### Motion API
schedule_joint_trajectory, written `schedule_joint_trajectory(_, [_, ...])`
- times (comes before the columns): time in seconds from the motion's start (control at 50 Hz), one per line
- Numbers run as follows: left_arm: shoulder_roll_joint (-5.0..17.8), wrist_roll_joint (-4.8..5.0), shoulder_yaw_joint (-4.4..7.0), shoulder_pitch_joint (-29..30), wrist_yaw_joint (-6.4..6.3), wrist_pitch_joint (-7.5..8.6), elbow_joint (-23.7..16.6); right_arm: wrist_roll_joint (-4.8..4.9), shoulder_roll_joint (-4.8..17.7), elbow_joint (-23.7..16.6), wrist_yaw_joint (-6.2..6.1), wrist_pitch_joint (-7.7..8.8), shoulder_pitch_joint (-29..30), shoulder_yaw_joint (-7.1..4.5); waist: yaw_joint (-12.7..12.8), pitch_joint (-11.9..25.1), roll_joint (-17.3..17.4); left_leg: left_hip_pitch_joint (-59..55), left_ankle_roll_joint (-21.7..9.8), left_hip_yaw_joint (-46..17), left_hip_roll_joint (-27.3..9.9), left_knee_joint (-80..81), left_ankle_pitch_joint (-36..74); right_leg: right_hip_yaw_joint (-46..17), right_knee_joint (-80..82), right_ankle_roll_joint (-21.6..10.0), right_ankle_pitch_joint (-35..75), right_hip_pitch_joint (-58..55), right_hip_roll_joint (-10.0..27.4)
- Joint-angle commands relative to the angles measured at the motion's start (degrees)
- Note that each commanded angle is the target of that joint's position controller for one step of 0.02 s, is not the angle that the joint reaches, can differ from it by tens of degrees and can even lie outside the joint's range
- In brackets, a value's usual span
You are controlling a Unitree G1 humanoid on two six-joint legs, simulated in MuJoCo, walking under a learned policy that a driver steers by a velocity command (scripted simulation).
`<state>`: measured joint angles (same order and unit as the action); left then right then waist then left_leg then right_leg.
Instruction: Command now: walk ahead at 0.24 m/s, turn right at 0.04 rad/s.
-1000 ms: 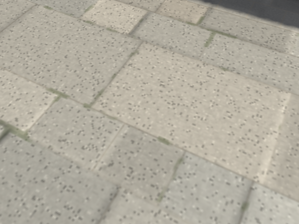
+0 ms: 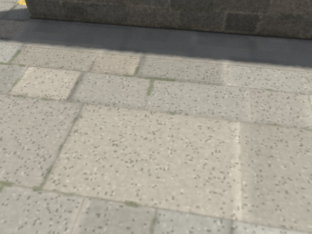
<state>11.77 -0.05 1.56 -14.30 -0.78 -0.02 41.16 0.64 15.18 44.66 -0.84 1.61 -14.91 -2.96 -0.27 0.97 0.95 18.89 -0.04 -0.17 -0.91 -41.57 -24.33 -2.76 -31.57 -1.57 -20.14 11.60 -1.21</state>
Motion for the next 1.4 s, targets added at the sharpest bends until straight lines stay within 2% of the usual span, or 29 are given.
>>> schedule_joint_trajectory(0.02, [11.61,0.77,3.46,-3.55,-0.58,1.95,-1.64,1.19,5.03,-6.96,0.86,3.03,7.91,-1.51,3.44,-8.67,-11.60,19.59,-3.07,-2.21,-3.03,-8.51,-6.21,-27.21,21.04,-13.09,-17.56,-4.11,19.09])
schedule_joint_trajectory(0.14, [9.75,1.23,3.00,1.81,0.63,1.62,-2.08,0.38,4.95,-0.35,2.52,3.91,-6.63,-2.02,-4.35,0.01,-5.57,-16.74,-2.29,4.38,2.72,11.44,13.72,-8.77,9.96,-6.78,-1.45,9.68,8.69])
schedule_joint_trajectory(0.16, [6.22,0.63,1.89,2.90,0.83,2.04,-2.71,0.31,7.67,0.30,1.99,3.95,-12.27,-2.72,-6.69,0.99,1.62,-23.13,-4.55,-6.21,-4.62,16.76,8.73,-3.66,-4.11,-3.31,-0.44,15.65,4.26])
schedule_joint_trajectory(0.18, [3.99,0.70,1.27,1.99,0.60,3.31,-5.65,-0.14,16.07,-0.32,2.01,4.09,-16.30,-4.33,-6.39,3.35,18.34,-29.22,-13.39,-32.82,-19.38,26.63,-0.06,2.07,-23.84,0.69,-9.84,28.22,-2.21])
schedule_joint_trajectory(0.2, [8.39,2.12,2.47,2.21,0.37,4.27,-5.69,-0.78,13.09,-0.90,2.23,4.45,-14.55,-3.44,-5.74,1.45,13.82,-26.39,-17.78,-43.71,-22.57,31.74,-12.65,-3.22,-33.54,0.41,-13.31,34.39,-0.34])
schedule_joint_trajectory(0.22, [10.56,2.97,3.13,3.29,0.55,4.81,-5.33,-0.61,10.26,-1.74,2.08,4.71,-10.59,-2.49,-4.22,-4.06,8.93,-23.49,-16.23,-38.39,-21.31,31.63,-15.32,-3.98,-36.47,-1.01,-7.62,38.25,3.13])
schedule_joint_trajectory(0.26, [9.55,1.59,3.12,3.38,0.74,5.06,-3.86,-0.88,8.12,-2.75,2.10,4.69,-6.27,-1.51,-2.46,-5.87,4.15,-20.07,-12.76,-26.81,-16.00,31.82,-3.95,-2.42,-33.83,-1.85,2.49,37.21,6.23])
schedule_joint_trajectory(0.44, [5.09,0.81,1.85,13.13,2.28,4.95,-6.00,-0.42,7.83,-0.22,0.71,3.41,-10.12,-0.82,-3.93,-5.42,3.49,-17.10,-10.13,-5.86,-9.06,34.38,28.56,2.91,-10.06,2.09,23.06,30.04,5.51])
schedule_joint_trajectory(0.58, [6.39,1.49,1.65,21.41,4.51,6.21,-9.11,0.46,9.31,2.66,0.25,2.34,-12.91,-1.42,-4.10,-8.01,3.75,-23.73,-10.00,-5.25,-13.31,31.15,34.69,3.66,1.63,-1.15,21.64,26.79,3.11])
schedule_joint_trajectory(0.62, [8.61,1.21,2.59,17.31,4.37,6.23,-8.28,0.32,10.79,2.68,-0.05,1.90,-11.94,-1.93,-1.04,-3.61,5.71,-26.38,-8.82,-4.49,-13.28,24.42,53.09,5.50,2.17,-3.28,17.40,19.13,0.34])
schedule_joint_trajectory(0.66, [13.01,1.07,4.75,0.72,3.12,5.80,-3.84,-0.15,10.66,2.00,-0.35,1.24,-10.13,-1.68,7.59,7.57,6.07,-19.15,-6.20,-1.72,-9.78,4.52,62.73,5.45,2.59,-7.19,19.44,-5.62,0.03])
schedule_joint_trajectory(0.68, [17.57,0.28,5.62,-10.26,2.16,5.30,-1.71,-1.75,7.49,0.28,-0.54,1.50,-10.81,-0.46,10.03,17.26,-3.31,-4.66,-4.54,0.12,-5.18,-15.15,37.79,-10.09,0.12,-10.91,19.18,-25.08,13.24])
schedule_joint_trajectory(0.7, [17.97,-0.20,5.32,-10.36,2.87,5.67,-0.82,-0.26,0.08,0.69,0.35,2.58,-19.95,1.52,4.11,25.21,-17.84,15.54,-2.12,-6.42,5.14,-32.03,-8.92,-39.16,8.68,-19.62,3.64,-39.89,25.03])
schedule_joint_trajectory(0.72, [12.06,0.43,4.15,-8.18,2.52,5.55,-1.07,1.52,7.71,0.80,0.70,3.57,-13.22,-0.17,7.03,18.05,-10.67,21.39,-2.75,-10.40,1.78,-36.25,-7.32,-37.31,13.56,-16.18,-3.26,-33.69,22.70])
schedule_joint_trajectory(0.74, [10.33,0.64,3.49,-3.88,2.16,5.49,-1.17,2.64,9.68,-1.26,0.85,3.96,-6.85,-0.93,6.14,8.42,-7.48,23.11,-3.10,-8.16,-0.91,-34.81,-1.33,-26.88,15.20,-13.53,-0.31,-24.04,20.99])
schedule_joint_trajectory(0.76, [9.59,0.36,3.16,-0.36,2.20,5.65,-1.08,2.15,8.69,-1.73,0.51,4.08,-4.13,-0.76,3.93,4.05,-1.83,20.61,-2.77,-6.90,-3.66,-32.03,3.63,-20.56,17.10,-12.12,6.61,-15.19,18.87])
schedule_joint_trajectory(0.82, [7.34,-0.73,2.93,3.51,2.52,7.04,0.08,1.34,5.95,-0.46,0.34,2.06,-7.39,-1.06,-0.78,0.96,-4.80,13.25,-1.58,-7.19,-7.19,-27.30,9.39,-9.31,22.62,-11.04,13.73,-3.21,14.70])
schedule_joint_trajectory(0.9, [9.20,-0.71,3.53,2.97,2.17,8.02,2.98,0.84,4.75,-2.12,-0.15,0.54,-3.52,-1.08,-1.01,-3.58,-3.80,18.67,0.11,-8.09,-7.63,-21.95,15.57,-0.34,25.74,-10.94,20.88,0.18,14.29])
schedule_joint_trajectory(1.0, [11.19,-0.51,3.60,1.27,1.14,7.29,4.47,0.55,3.41,-4.83,1.50,1.74,5.10,-0.42,2.17,-4.92,-2.56,18.87,-0.22,-3.52,-6.17,-4.15,30.34,8.60,25.75,-8.39,25.78,-3.79,12.09])
schedule_joint_trajectory(1.1, [13.47,0.54,4.16,-4.24,0.62,4.88,6.92,0.65,2.65,-10.03,3.62,1.82,13.78,0.21,5.46,-6.89,-1.82,24.19,-2.27,0.40,-5.07,4.36,25.97,10.71,21.54,-7.72,30.99,-16.38,16.42])
schedule_joint_trajectory(1.16, [15.55,0.97,4.70,-2.72,0.01,3.35,6.43,0.69,4.75,-11.78,4.49,1.47,11.82,-0.82,2.42,-3.50,-4.66,17.69,-5.14,4.75,-0.95,5.48,17.10,13.06,12.87,-5.81,52.79,-19.95,17.22])
schedule_joint_trajectory(1.2, [16.63,1.11,4.92,-1.00,-0.65,2.43,5.67,0.76,8.88,-9.66,4.11,1.05,-0.12,-3.22,-4.80,3.64,-5.62,1.10,-8.38,6.79,3.89,7.69,15.22,14.98,-4.41,-3.87,63.70,-16.68,15.46])
schedule_joint_trajectory(1.22, [15.48,0.82,4.31,-0.79,-0.95,2.65,4.83,0.78,12.85,-7.39,3.06,0.62,-10.00,-5.24,-9.72,8.80,-2.03,-16.22,-11.16,0.83,2.14,10.56,17.79,15.23,-20.08,-1.58,52.40,-5.25,13.08])
schedule_joint_trajectory(1.24, [6.44,-1.31,1.46,-7.16,0.17,4.18,1.82,0.96,19.78,-7.21,2.31,0.71,-10.36,-6.52,-3.34,13.84,14.10,-38.74,-21.49,-29.63,-13.44,12.64,12.82,12.87,-41.94,2.22,-1.40,22.58,2.14])
schedule_joint_trajectory(1.26, [9.60,0.13,1.49,-3.09,1.22,6.77,1.06,0.54,15.94,-9.19,2.44,1.49,-11.86,-5.26,-6.19,23.27,9.82,-44.75,-26.30,-49.70,-19.11,22.67,6.08,-1.36,-50.96,2.08,-13.64,31.06,-2.08])
schedule_joint_trajectory(1.28, [13.06,2.42,2.52,3.24,1.89,8.13,-0.84,-0.21,12.53,-8.85,2.55,2.03,-10.06,-4.23,-7.58,15.68,6.06,-40.43,-22.30,-41.17,-17.24,24.18,8.44,-3.82,-50.47,0.55,-8.55,36.01,1.49])
schedule_joint_trajectory(1.3, [12.18,2.32,2.02,4.92,1.81,8.77,-1.72,0.02,10.93,-9.15,2.49,2.33,-6.58,-3.79,-5.15,9.47,1.40,-31.67,-20.03,-33.52,-14.82,24.13,13.24,-3.26,-45.35,-0.23,-3.60,35.06,4.00])
schedule_joint_trajectory(1.34, [12.61,0.20,2.64,3.92,1.24,8.11,-0.90,-0.47,7.82,-10.87,2.27,2.42,0.01,-2.67,-0.32,3.80,-0.79,-17.13,-17.80,-23.93,-10.80,25.83,25.46,-2.95,-36.72,0.65,0.79,27.40,7.31])
schedule_joint_trajectory(1.4, [10.96,-0.82,2.54,2.56,1.12,6.11,-1.00,-0.15,8.73,-11.06,1.63,2.63,0.82,-2.83,1.65,1.84,-0.11,-8.87,-18.00,-19.20,-8.52,28.24,32.31,-1.33,-29.94,3.58,3.64,23.61,7.30])
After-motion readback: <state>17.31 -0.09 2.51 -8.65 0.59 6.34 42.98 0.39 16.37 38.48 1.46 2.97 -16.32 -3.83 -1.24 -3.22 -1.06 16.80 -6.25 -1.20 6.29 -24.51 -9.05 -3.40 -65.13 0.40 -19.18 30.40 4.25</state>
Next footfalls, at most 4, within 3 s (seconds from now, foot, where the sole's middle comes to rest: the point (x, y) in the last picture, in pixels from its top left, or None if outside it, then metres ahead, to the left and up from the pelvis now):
0.16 left None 0.10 0.13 -0.77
0.66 right None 0.46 -0.08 -0.77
1.22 left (125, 194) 0.74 0.19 -0.77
1.70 right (144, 138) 1.07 0.10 -0.77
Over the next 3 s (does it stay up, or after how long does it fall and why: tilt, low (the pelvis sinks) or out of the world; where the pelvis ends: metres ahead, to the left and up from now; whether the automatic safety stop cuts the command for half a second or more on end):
stays up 1.10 0.44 0.00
